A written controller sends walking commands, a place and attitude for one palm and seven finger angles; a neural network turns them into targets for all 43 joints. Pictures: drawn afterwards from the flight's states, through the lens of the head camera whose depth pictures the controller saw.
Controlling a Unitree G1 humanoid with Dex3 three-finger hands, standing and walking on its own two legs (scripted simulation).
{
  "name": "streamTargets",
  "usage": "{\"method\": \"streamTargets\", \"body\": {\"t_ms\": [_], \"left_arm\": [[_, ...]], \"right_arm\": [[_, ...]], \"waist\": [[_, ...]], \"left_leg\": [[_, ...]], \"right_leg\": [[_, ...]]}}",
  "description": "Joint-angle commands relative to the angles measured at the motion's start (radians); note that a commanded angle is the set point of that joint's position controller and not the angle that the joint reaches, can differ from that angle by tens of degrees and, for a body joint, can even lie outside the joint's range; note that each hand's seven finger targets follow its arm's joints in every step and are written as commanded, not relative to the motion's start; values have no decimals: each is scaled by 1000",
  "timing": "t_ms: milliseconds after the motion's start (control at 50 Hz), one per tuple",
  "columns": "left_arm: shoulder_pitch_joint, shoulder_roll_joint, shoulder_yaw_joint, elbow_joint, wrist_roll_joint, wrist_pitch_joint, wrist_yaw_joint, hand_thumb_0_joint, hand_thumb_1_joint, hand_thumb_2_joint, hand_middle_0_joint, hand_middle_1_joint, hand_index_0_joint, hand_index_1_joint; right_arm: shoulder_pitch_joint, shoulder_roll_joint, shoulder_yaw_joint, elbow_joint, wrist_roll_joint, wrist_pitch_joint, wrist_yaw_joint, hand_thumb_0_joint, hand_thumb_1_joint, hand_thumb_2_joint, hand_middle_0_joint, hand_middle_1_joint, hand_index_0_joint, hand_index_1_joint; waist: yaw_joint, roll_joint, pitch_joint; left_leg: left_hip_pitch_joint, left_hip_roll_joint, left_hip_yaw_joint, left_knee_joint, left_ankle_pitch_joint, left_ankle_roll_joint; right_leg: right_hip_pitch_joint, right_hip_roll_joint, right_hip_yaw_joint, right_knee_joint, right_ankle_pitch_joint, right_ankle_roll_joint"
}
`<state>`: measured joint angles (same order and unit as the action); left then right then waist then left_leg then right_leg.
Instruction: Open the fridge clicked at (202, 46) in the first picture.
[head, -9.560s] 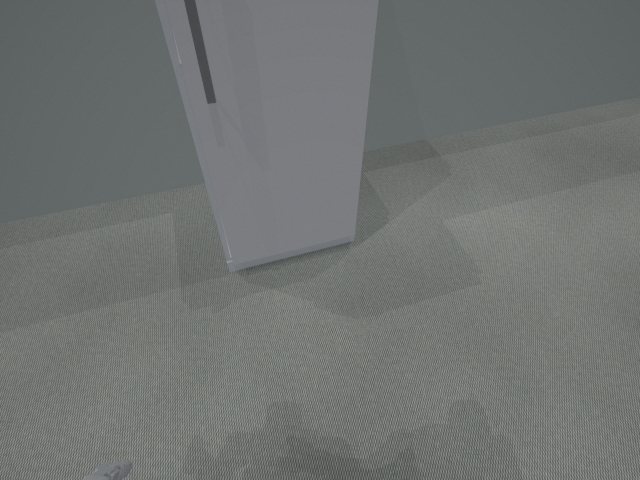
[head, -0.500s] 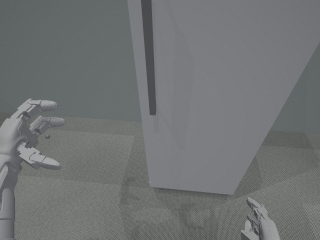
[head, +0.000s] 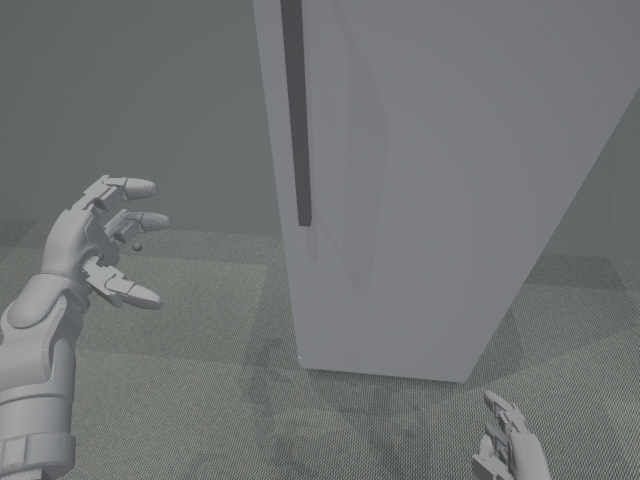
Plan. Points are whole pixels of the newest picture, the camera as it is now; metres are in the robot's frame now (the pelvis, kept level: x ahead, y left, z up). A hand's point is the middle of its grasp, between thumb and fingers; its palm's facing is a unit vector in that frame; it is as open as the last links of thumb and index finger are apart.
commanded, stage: move the hooked fingers beside the handle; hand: left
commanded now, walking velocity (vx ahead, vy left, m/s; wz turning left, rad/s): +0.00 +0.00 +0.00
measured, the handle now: (299, 97) +0.55 +0.08 +0.23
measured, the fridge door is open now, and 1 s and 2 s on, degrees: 0 0 0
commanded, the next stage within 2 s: none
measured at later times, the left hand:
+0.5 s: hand (189, 211) +0.38 +0.20 +0.16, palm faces +0.00 -1.00 -0.01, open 14.0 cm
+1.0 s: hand (231, 182) +0.44 +0.17 +0.16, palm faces -0.02 -1.00 +0.00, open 14.0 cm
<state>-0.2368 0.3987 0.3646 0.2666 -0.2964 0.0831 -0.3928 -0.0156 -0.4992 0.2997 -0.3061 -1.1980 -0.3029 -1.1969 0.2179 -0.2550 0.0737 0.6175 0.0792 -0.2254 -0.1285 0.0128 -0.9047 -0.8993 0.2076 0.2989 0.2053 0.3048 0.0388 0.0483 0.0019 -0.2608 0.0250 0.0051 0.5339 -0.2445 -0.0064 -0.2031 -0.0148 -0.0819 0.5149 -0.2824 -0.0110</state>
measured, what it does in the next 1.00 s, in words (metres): stands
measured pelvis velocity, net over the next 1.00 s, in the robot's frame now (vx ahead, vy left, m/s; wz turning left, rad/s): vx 0.01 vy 0.00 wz -0.03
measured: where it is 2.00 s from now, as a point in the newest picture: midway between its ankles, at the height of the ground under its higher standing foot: outside the picture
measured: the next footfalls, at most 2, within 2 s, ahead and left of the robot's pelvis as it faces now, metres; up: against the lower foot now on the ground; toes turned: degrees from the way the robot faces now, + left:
none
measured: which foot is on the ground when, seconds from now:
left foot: down 0.00-1.00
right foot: down 0.00-1.00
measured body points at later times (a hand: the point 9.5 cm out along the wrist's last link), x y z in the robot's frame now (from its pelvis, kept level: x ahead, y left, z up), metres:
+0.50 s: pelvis +0.01 +0.00 +0.00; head +0.01 -0.02 +0.45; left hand +0.37 +0.26 +0.16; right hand +0.16 -0.25 -0.09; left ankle +0.03 +0.12 -0.73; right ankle +0.00 -0.11 -0.73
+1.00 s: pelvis +0.01 +0.00 +0.00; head +0.03 -0.01 +0.45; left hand +0.43 +0.22 +0.16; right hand +0.11 -0.26 -0.11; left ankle +0.03 +0.12 -0.73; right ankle +0.00 -0.11 -0.73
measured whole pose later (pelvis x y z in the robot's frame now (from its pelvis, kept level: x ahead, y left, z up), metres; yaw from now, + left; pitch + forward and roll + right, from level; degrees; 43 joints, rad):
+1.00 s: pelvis +0.01 +0.00 +0.00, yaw -2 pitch +3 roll +0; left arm -0.65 0.33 0.26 0.70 -0.20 -0.03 -0.21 -0.02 -0.50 0.30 -0.30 -1.20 -0.30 -1.20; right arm 0.31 -0.27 0.02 0.68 0.07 -0.09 -0.08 0.01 -0.91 -0.90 0.21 0.30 0.20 0.30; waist -0.03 0.04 -0.03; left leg -0.34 0.04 0.03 0.56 -0.27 -0.01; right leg -0.30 -0.01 -0.05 0.55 -0.30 -0.01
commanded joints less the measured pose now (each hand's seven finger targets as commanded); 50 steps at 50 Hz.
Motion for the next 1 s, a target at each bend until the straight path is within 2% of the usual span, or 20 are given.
{"method": "streamTargets", "body": {"t_ms": [0,120,220,260,320,400,420,440,500,520,560,660,680,720,740,800,840,900,920,980], "left_arm": [[-307,288,125,-205,-17,-73,26,0,-500,300,-300,-1200,-300,-1200],[-333,222,56,-140,-13,-35,34,0,-500,300,-300,-1200,-300,-1200],[-413,198,24,-189,-2,-41,63,0,-500,300,-300,-1200,-300,-1200],[-471,225,43,-187,5,-55,82,0,-500,300,-300,-1200,-300,-1200],[-520,196,5,-222,21,-86,105,0,-500,300,-300,-1200,-300,-1200],[-565,180,-16,-83,35,-70,120,0,-500,300,-300,-1200,-300,-1200],[-565,194,-8,-38,38,-63,123,0,-500,300,-300,-1200,-300,-1200],[-595,177,-30,-24,39,-57,123,0,-500,300,-300,-1200,-300,-1200],[-637,160,-47,-16,50,-60,133,0,-500,300,-300,-1200,-300,-1200],[-621,171,-34,3,53,-66,139,0,-500,300,-300,-1200,-300,-1200],[-632,171,-25,-27,51,-87,148,0,-500,300,-300,-1200,-300,-1200],[-661,208,12,97,56,-104,171,0,-500,300,-300,-1200,-300,-1200],[-710,181,-23,95,64,-107,172,0,-500,300,-300,-1200,-300,-1200],[-731,209,-7,138,79,-111,184,0,-500,300,-300,-1200,-300,-1200],[-761,203,-18,139,82,-116,186,0,-500,300,-300,-1200,-300,-1200],[-834,174,-51,124,90,-151,185,0,-500,300,-300,-1200,-300,-1200],[-851,175,-47,125,83,-176,181,0,-500,300,-300,-1200,-300,-1200],[-889,134,-79,167,77,-191,176,0,-500,300,-300,-1200,-300,-1200],[-871,142,-71,213,80,-190,180,0,-500,300,-300,-1200,-300,-1200],[-882,122,-81,318,89,-169,193,0,-500,300,-300,-1200,-300,-1200]], "right_arm": [[-98,-114,-49,-162,-3,-51,-5,0,-900,-900,200,300,200,300],[-84,-122,-56,-159,4,-30,5,0,-900,-900,200,300,200,300],[-79,-121,-62,-160,3,-15,8,0,-900,-900,200,300,200,300],[-68,-123,-65,-148,0,-9,4,0,-900,-900,200,300,200,300],[-67,-118,-64,-141,-4,-8,4,0,-900,-900,200,300,200,300],[-49,-122,-63,-113,-1,11,0,0,-900,-900,200,300,200,300],[-40,-127,-65,-105,0,17,0,0,-900,-900,200,300,200,300],[-45,-128,-63,-108,0,20,0,0,-900,-900,200,300,200,300],[-41,-124,-65,-115,-1,30,5,0,-900,-900,200,300,200,300],[-34,-125,-68,-112,-4,31,9,0,-900,-900,200,300,200,300],[-29,-122,-72,-119,-7,35,15,0,-900,-900,200,300,200,300],[-4,-132,-75,-96,-7,59,19,0,-900,-900,200,300,200,300],[-2,-133,-73,-97,-6,64,20,0,-900,-900,200,300,200,300],[10,-136,-77,-90,-8,72,22,0,-900,-900,200,300,200,300],[10,-134,-77,-90,-8,76,22,0,-900,-900,200,300,200,300],[27,-130,-80,-90,-11,80,26,0,-900,-900,200,300,200,300],[41,-133,-86,-86,-14,79,28,0,-900,-900,200,300,200,300],[57,-135,-89,-72,-13,81,31,0,-900,-900,200,300,200,300],[71,-139,-91,-62,-14,84,32,0,-900,-900,200,300,200,300],[81,-144,-92,-52,-13,97,37,0,-900,-900,200,300,200,300]], "waist": [[8,43,-268],[-9,-24,-203],[-22,-36,-233],[-31,-28,-254],[-34,18,-281],[-52,4,-233],[-54,-48,-221],[-56,-19,-216],[-51,23,-271],[-47,-24,-284],[-39,-5,-336],[-49,-95,-273],[-60,-61,-268],[-62,-73,-264],[-66,-32,-267],[-72,13,-334],[-74,-12,-380],[-87,-9,-372],[-88,-58,-357],[-94,-68,-293]], "left_leg": [[146,-32,-15,-72,166,33],[114,-24,-7,-71,159,35],[136,-23,-5,-63,176,39],[145,-24,-5,-63,170,40],[170,-23,-3,-58,196,40],[138,-24,-1,-64,150,38],[121,-20,-1,-63,136,41],[112,-22,-2,-68,126,40],[131,-27,-3,-60,155,37],[133,-22,-4,-52,178,41],[151,-24,-3,-43,232,39],[87,-21,8,-47,185,44],[84,-25,10,-47,177,44],[76,-21,12,-38,173,47],[75,-24,14,-38,170,46],[109,-25,9,-26,202,43],[128,-23,6,-13,241,45],[132,-24,5,-9,234,44],[114,-21,1,-7,235,46],[65,-23,6,-12,186,44]], "right_leg": [[12,16,29,-75,226,-6],[-23,20,26,-81,230,-1],[-33,21,30,-75,242,1],[-30,21,35,-78,234,2],[-24,21,38,-71,250,-2],[-54,20,38,-82,218,-1],[-57,21,38,-88,202,3],[-60,17,40,-88,195,1],[-46,15,41,-74,225,-4],[-37,19,40,-70,244,-3],[-5,18,40,-53,309,-6],[-23,20,47,-60,287,5],[-36,18,48,-59,278,4],[-46,19,51,-59,266,5],[-47,15,56,-58,268,4],[-39,19,54,-42,293,-4],[-20,22,54,-33,338,-3],[-48,27,49,-31,333,-4],[-45,28,44,-30,328,-4],[-89,27,43,-34,290,0]]}}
